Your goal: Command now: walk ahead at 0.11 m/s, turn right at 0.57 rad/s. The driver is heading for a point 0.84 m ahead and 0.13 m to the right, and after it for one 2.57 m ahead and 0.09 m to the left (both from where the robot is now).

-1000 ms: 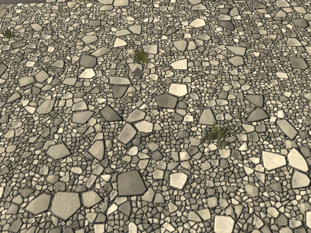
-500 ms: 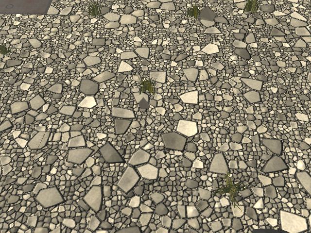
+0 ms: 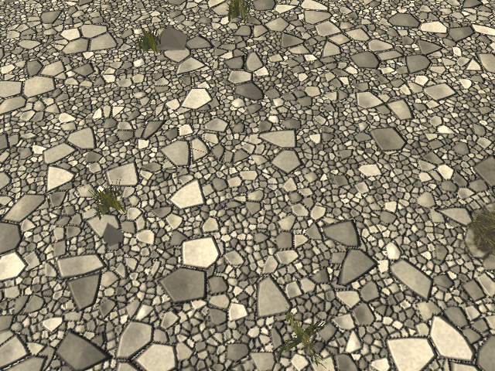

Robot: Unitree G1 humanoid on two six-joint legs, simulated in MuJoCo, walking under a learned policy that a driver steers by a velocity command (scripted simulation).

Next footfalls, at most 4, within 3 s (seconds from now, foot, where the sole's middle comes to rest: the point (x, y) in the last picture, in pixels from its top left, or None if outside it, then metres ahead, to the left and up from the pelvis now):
0.54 left None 0.10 0.12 -0.76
0.86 right None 0.01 -0.08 -0.76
1.84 right None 0.41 -0.16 -0.76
2.40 left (296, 256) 0.76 -0.11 -0.76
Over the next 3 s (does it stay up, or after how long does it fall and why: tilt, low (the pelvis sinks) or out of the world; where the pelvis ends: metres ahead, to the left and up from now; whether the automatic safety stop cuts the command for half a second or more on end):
stays up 0.89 -0.25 0.01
